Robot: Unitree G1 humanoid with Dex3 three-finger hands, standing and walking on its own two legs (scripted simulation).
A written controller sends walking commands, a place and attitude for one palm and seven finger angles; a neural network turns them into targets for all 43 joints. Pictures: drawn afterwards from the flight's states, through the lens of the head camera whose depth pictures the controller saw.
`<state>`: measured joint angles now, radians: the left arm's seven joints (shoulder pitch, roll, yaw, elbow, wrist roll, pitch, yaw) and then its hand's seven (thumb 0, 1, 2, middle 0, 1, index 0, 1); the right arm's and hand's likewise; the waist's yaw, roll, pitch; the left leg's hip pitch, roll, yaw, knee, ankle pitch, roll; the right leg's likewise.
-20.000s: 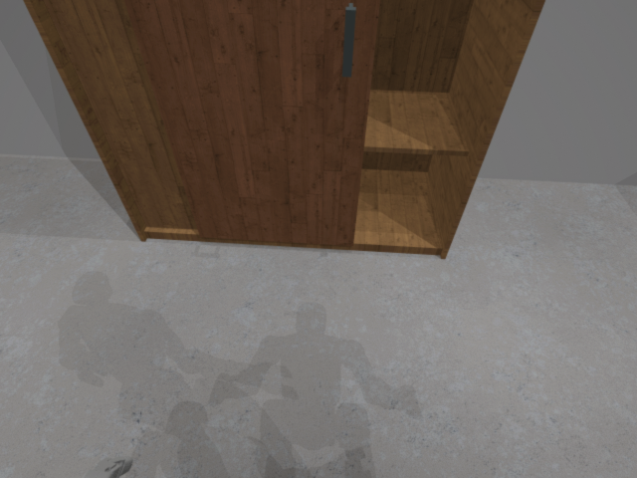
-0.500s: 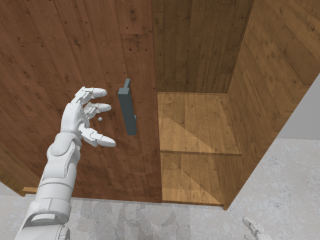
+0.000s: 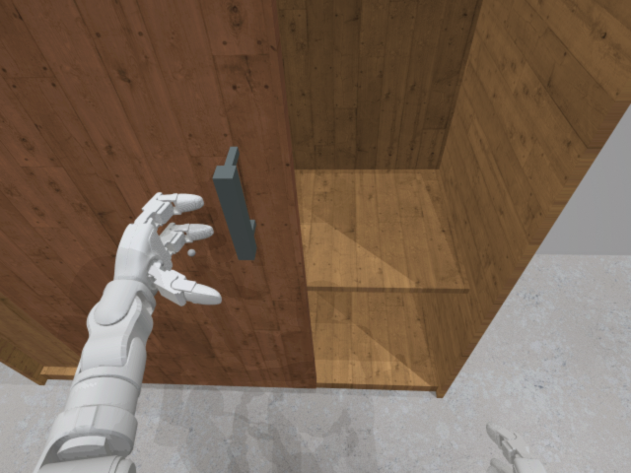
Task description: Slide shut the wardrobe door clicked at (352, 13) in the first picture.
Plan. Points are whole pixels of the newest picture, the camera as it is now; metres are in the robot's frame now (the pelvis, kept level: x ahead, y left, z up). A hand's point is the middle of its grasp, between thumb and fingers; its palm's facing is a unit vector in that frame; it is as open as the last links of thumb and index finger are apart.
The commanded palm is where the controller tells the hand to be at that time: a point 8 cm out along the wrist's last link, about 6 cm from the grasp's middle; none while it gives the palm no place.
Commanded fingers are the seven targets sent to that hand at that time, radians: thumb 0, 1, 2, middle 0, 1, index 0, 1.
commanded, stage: move the hooked fingers beside the handle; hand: left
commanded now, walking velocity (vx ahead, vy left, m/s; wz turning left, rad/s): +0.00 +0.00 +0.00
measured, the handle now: (240, 205) +0.44 +0.12 +0.11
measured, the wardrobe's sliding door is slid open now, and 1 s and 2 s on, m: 0.37 0.37 0.37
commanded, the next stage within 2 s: feel for the door with the fingertips in 1.46 s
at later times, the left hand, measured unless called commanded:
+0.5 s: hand (171, 234) +0.37 +0.19 +0.13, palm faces +0.03 -1.00 -0.04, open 13.9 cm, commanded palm +0.35 +0.24 +0.11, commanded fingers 0.00 -0.50 0.30 -0.30 -1.20 -0.30 -1.20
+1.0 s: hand (179, 236) +0.39 +0.19 +0.10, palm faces -0.02 -1.00 +0.00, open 14.0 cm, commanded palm +0.35 +0.24 +0.10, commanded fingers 0.00 -0.50 0.30 -0.30 -1.20 -0.30 -1.20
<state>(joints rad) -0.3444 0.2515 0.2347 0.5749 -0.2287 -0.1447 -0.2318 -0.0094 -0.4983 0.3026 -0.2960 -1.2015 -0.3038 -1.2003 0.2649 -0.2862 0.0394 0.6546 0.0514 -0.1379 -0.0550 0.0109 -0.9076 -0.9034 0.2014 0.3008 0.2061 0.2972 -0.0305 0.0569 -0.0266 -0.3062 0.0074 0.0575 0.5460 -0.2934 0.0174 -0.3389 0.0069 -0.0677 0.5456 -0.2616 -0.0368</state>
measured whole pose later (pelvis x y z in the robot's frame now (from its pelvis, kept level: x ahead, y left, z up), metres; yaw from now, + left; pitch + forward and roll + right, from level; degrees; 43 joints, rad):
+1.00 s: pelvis +0.01 +0.02 +0.00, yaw +1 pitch +3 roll +0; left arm -0.42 0.29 0.21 0.63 -0.22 -0.10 -0.23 -0.01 -0.50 0.30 -0.29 -1.20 -0.30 -1.20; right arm 0.27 -0.27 0.05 0.67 0.06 -0.13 -0.05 0.01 -0.91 -0.90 0.20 0.30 0.21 0.30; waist -0.03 0.05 -0.04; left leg -0.30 -0.01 0.05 0.54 -0.30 0.04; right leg -0.32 -0.01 -0.07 0.53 -0.26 -0.02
